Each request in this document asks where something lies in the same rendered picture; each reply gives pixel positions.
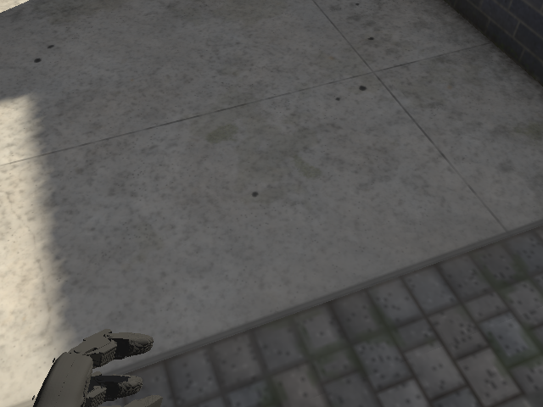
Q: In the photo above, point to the left robot hand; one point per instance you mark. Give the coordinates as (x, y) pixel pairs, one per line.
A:
(71, 383)

